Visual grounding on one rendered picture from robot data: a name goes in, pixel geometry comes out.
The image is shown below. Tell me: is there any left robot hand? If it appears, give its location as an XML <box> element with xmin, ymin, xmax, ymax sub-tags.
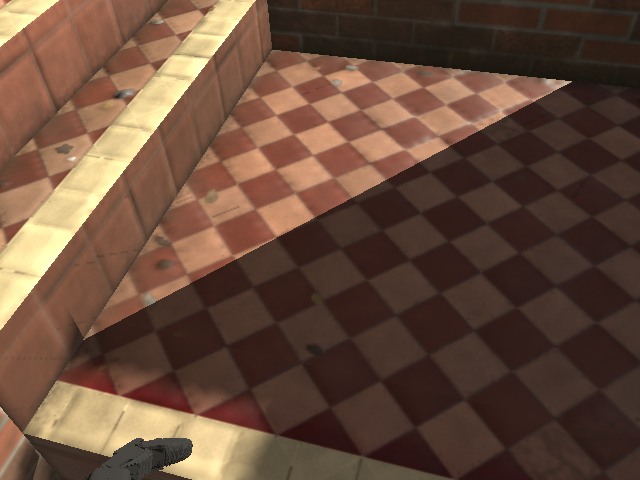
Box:
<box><xmin>84</xmin><ymin>438</ymin><xmax>193</xmax><ymax>480</ymax></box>

